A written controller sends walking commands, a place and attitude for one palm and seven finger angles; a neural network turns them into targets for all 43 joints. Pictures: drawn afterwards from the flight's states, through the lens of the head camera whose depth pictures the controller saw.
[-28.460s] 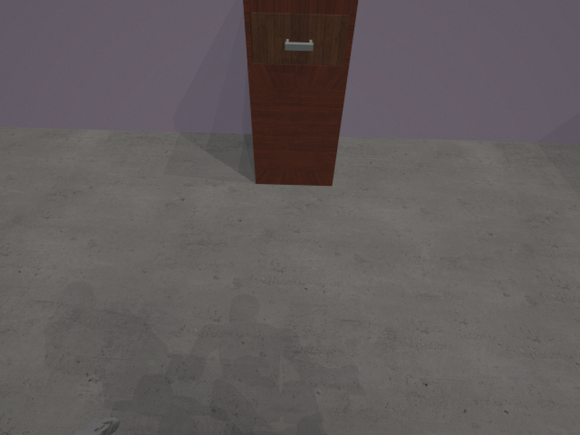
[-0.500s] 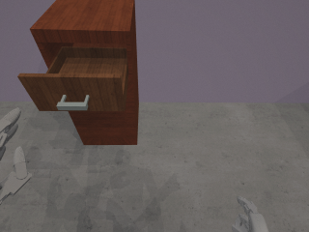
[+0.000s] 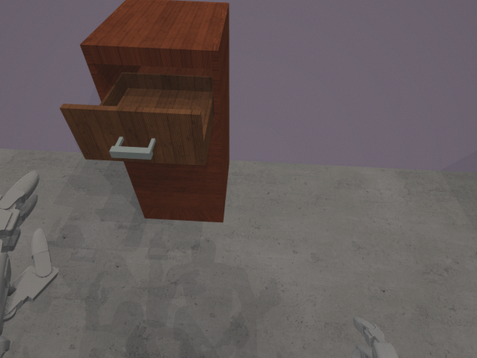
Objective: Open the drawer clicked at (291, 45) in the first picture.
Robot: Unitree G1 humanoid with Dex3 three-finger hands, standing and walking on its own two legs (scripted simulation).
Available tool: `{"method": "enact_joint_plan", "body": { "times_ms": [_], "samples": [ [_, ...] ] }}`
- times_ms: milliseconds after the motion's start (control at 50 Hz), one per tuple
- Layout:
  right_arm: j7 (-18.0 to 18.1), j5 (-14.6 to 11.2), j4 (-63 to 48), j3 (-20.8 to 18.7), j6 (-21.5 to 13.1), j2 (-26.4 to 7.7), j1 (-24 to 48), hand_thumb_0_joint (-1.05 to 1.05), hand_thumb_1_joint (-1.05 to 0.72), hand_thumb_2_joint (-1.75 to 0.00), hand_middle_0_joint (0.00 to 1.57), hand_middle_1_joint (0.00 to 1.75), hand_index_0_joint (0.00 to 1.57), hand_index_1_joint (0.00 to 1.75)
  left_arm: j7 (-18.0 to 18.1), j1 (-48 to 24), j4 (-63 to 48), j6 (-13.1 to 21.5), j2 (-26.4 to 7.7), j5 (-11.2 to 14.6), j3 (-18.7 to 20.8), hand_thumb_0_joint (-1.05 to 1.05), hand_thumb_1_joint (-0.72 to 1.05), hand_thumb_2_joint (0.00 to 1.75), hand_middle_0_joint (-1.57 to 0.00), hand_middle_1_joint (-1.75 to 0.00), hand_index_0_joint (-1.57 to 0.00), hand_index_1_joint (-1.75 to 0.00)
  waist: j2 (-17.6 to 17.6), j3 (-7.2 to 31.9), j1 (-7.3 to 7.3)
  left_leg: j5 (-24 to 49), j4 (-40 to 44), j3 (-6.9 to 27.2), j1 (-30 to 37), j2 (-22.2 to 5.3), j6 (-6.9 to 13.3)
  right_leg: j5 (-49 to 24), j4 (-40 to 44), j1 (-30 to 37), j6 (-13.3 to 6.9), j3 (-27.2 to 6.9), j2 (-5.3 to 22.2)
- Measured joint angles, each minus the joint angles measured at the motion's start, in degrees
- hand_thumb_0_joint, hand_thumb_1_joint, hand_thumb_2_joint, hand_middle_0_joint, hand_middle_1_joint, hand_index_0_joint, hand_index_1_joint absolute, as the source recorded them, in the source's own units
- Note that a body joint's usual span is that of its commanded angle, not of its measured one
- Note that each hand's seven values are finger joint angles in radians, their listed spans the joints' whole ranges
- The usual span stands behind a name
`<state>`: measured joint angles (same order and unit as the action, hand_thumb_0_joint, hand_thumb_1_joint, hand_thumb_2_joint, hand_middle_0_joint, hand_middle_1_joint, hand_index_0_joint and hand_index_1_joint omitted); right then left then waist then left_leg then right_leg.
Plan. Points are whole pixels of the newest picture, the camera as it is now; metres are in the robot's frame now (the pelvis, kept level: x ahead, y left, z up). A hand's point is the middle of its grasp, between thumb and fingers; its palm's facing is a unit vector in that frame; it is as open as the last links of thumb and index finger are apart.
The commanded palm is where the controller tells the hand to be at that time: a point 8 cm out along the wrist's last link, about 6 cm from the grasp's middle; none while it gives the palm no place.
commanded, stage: stop stepping back and stand still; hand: left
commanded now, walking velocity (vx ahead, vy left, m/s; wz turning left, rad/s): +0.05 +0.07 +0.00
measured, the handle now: (134, 147) +0.63 +0.30 -0.04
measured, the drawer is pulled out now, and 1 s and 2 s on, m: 0.24 0.24 0.24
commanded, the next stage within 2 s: let the arm hang, fingers relaxed in 0.06 s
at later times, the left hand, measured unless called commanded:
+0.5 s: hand out of the picture +0.07 +0.21 -0.17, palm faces +0.00 -0.99 -0.17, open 7.3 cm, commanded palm none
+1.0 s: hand out of the picture +0.04 +0.27 -0.16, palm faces -0.01 -0.95 -0.31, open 7.4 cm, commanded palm none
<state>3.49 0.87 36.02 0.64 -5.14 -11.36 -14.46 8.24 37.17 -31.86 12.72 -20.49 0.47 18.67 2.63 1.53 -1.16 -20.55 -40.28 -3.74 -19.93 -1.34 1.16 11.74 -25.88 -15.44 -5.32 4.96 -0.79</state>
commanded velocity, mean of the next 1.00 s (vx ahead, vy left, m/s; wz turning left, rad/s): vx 0.00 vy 0.00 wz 0.00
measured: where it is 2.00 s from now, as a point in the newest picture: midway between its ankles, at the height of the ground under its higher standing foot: outside the picture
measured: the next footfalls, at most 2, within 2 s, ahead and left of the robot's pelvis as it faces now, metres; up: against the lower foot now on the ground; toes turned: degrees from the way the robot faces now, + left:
left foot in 0.08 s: +0.05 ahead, +0.15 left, +0.00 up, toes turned +4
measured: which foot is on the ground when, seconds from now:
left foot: up 0.00-0.06, down 0.08-1.00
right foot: down 0.00-1.00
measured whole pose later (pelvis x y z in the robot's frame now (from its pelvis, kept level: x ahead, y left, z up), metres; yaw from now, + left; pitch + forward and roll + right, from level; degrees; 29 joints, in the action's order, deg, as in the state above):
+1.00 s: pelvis +0.01 +0.05 +0.00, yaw +0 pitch -2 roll +0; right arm 0.9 0.8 63.6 0.3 0.3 -12.6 -12.0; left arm 1.1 11.1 64.7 0.2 -14.0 -0.9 0.6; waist -2.2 -3.2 -0.3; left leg -10.7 -20.1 -4.7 -7.2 0.8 2.0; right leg 10.0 -21.3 -9.0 -1.1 4.1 0.8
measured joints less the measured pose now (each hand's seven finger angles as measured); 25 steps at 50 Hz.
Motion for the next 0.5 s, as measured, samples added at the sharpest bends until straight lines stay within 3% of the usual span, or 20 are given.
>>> {"method": "enact_joint_plan", "body": {
  "times_ms": [80,120,160,200,240,300,340,440,500],
  "samples": [
    [0.9,0.2,-1.7,-1.0,-1.3,-2.2,-0.7,0.01,-0.90,-0.90,0.21,0.30,0.21,0.30,0.7,1.3,-2.7,0.5,-1.2,0.4,0.7,0.02,0.88,0.90,-0.21,-0.30,-0.21,-0.30,-1.7,-0.1,-0.03,3.2,13.1,0.7,5.5,-0.5,0.6,1.4,-1.9,-0.7,0.8,1.0,-0.7],
    [1.2,0.0,-1.5,-1.5,-1.5,-2.4,-0.1,0.01,-0.90,-0.90,0.20,0.30,0.21,0.30,1.0,0.3,-2.5,0.7,-1.6,0.6,1.5,0.02,0.88,0.90,-0.21,-0.30,-0.21,-0.30,-1.7,-1.0,0.32,6.9,12.6,0.7,5.6,-0.2,-0.8,2.9,-4.1,-0.9,1.6,0.9,-0.2],
    [1.1,-0.6,-1.2,-1.4,-1.5,-2.3,0.4,0.01,-0.90,-0.90,0.20,0.30,0.21,0.30,1.1,-0.3,-1.3,0.6,-1.8,0.8,2.4,0.02,0.88,0.90,-0.21,-0.30,-0.21,-0.30,-1.9,-1.0,0.63,6.0,11.6,0.4,5.8,-0.1,-1.6,3.5,-4.6,-0.6,1.9,0.5,-0.1],
    [-1.4,-0.6,1.4,-2.2,-2.5,-3.5,1.2,0.01,-0.90,-0.90,0.20,0.30,0.20,0.30,-1.5,-5.5,7.7,-0.2,-2.2,-1.3,-0.3,0.01,0.89,0.90,-0.21,-0.30,-0.21,-0.30,-3.6,0.1,1.28,4.4,9.2,0.7,4.0,0.0,-1.6,4.3,-6.2,-1.9,2.0,0.9,0.3],
    [-3.0,-0.4,4.6,-2.5,-0.7,-5.2,3.1,0.01,-0.90,-0.90,0.20,0.30,0.20,0.30,-4.6,-12.0,21.9,-5.2,-1.1,-2.4,-5.3,0.01,0.89,0.90,-0.20,-0.30,-0.20,-0.30,-5.8,0.9,1.80,3.0,6.7,0.7,2.7,0.4,-1.3,5.5,-8.4,-3.0,2.2,0.8,0.7],
    [-3.8,-0.1,7.3,-2.3,2.3,-5.6,5.0,0.01,-0.90,-0.90,0.20,0.30,0.21,0.30,-7.1,-18.8,43.5,-11.9,1.8,-3.0,-11.5,0.01,0.90,0.90,-0.20,-0.30,-0.20,-0.30,-6.9,0.6,0.92,1.9,4.7,0.6,2.5,1.1,-0.7,6.9,-10.9,-3.5,2.5,0.7,1.6],
    [-4.0,0.0,8.1,-1.6,3.7,-4.9,5.1,0.01,-0.90,-0.90,0.20,0.30,0.21,0.30,-8.1,-20.8,54.5,-14.3,3.7,-3.0,-14.6,0.01,0.90,0.90,-0.20,-0.30,-0.20,-0.30,-5.8,-0.7,0.10,1.8,4.9,0.5,3.5,1.5,-0.5,7.4,-11.4,-2.8,2.6,0.6,2.0],
    [-4.0,0.4,11.6,0.3,5.4,-2.7,3.4,0.01,-0.90,-0.90,0.20,0.30,0.21,0.30,-8.7,-21.7,72.5,-16.2,8.0,-2.1,-19.3,0.02,0.90,0.90,-0.20,-0.30,-0.20,-0.30,-1.5,-4.8,-0.26,3.5,7.9,0.5,6.0,1.4,-0.4,5.5,-8.1,-0.1,3.0,0.5,1.7],
    [-3.6,0.4,14.8,0.8,6.1,-1.8,1.9,0.01,-0.90,-0.90,0.20,0.30,0.21,0.30,-7.9,-21.5,79.1,-15.6,9.3,-1.5,-19.0,0.01,0.94,0.90,-0.21,-0.30,-0.20,-0.30,-0.2,-6.5,0.54,4.8,10.0,1.0,6.5,0.9,-0.4,3.2,-4.2,1.4,3.0,1.1,1.0]
  ]
}}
